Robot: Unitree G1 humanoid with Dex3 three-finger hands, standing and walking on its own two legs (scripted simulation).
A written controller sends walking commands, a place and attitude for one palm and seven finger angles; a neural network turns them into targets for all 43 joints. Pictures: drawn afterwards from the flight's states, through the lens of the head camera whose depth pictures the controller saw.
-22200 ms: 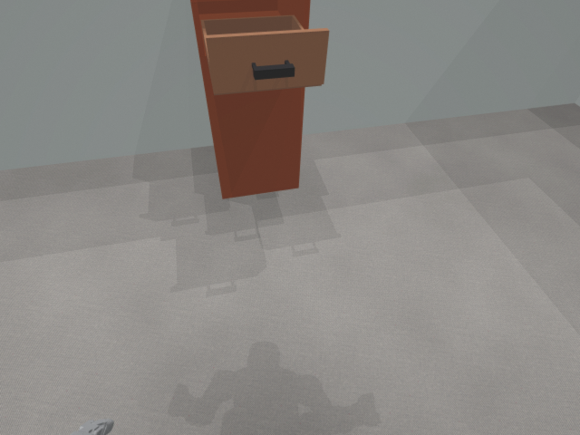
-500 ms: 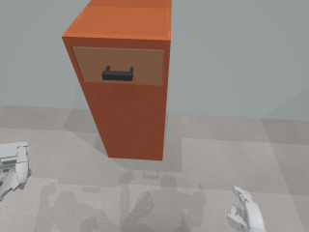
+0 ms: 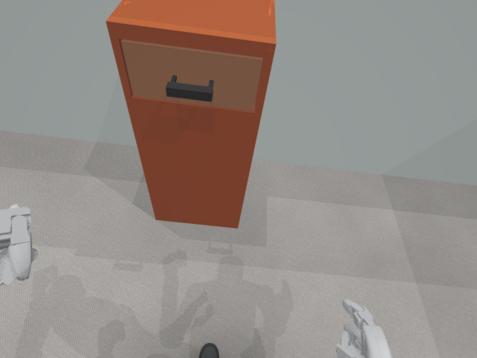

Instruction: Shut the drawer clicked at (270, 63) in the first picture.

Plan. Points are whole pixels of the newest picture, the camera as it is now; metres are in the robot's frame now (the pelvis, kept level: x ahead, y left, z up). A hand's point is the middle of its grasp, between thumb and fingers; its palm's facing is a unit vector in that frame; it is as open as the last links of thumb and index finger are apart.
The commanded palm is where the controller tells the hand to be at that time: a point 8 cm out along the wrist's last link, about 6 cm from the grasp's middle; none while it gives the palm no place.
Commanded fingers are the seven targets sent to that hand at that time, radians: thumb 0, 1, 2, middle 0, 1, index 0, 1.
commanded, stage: step back with the hand held close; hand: left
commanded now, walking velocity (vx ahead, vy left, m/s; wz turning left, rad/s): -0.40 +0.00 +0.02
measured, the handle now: (191, 86) +0.72 +0.18 +0.02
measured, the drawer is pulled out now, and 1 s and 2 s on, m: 0.00 0.00 0.00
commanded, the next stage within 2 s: stop stepping back and stand still in 0.18 s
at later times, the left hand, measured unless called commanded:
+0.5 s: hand out of the picture +0.13 +0.26 +0.14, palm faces +0.38 -0.87 -0.32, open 3.2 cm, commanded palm +0.07 +0.29 +0.17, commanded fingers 0.00 0.90 0.90 -1.40 -1.60 -1.40 -1.60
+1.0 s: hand out of the picture +0.09 +0.36 +0.15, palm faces +0.37 -0.83 -0.42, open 3.2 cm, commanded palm +0.01 +0.39 +0.17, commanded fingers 0.00 0.90 0.90 -1.40 -1.60 -1.40 -1.60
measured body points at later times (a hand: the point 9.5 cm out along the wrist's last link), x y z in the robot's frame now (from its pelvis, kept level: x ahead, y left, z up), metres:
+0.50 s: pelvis -0.06 +0.02 -0.03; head -0.10 +0.05 +0.41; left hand +0.10 +0.31 +0.16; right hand +0.05 -0.25 -0.10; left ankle +0.11 +0.05 -0.74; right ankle -0.18 -0.13 -0.74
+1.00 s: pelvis -0.12 +0.11 -0.01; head -0.09 +0.14 +0.44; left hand +0.06 +0.40 +0.17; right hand +0.07 -0.08 -0.08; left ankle -0.08 +0.19 -0.74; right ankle -0.12 -0.01 -0.71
